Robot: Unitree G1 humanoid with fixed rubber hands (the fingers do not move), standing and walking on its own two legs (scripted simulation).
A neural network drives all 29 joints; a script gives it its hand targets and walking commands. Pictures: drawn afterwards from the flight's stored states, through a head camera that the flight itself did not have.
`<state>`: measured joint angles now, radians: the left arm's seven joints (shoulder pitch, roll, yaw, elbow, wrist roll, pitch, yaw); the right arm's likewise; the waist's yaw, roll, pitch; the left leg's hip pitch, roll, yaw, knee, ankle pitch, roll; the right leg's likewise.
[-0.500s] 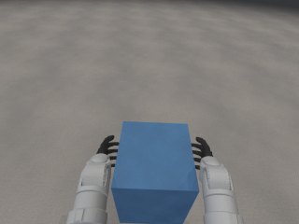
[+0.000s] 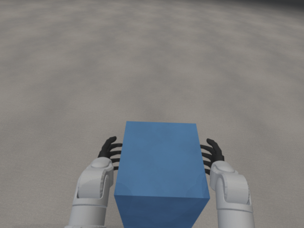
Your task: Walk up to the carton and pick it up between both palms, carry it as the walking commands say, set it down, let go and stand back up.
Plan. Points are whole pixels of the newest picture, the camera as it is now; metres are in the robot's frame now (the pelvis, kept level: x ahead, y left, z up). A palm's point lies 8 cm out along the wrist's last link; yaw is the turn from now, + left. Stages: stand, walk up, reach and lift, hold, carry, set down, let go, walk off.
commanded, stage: carry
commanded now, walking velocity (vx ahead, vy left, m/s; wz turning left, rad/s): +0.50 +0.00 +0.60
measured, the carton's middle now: (159, 177) +0.30 -0.01 -0.02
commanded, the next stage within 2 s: none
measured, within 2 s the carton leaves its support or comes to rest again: neither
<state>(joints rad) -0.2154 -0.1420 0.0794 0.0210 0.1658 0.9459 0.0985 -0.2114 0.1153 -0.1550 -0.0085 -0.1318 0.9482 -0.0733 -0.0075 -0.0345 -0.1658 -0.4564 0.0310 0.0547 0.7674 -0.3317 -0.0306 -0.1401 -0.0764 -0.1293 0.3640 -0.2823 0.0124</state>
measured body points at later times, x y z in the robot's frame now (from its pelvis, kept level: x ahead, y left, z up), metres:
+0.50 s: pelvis +0.28 +0.04 -0.02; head +0.27 +0.01 +0.42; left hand +0.51 +0.25 +0.07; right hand +0.59 -0.03 +0.06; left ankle +0.08 +0.12 -0.74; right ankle +0.41 -0.03 -0.75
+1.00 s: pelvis +0.57 +0.18 -0.03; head +0.56 +0.17 +0.42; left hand +0.73 +0.45 +0.05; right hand +0.89 +0.20 +0.05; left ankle +0.63 +0.28 -0.75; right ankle +0.42 -0.03 -0.72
